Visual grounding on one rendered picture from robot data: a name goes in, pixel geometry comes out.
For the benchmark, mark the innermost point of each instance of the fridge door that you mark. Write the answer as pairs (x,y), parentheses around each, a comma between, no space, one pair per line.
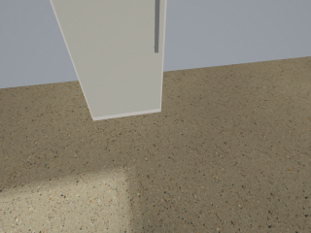
(112,44)

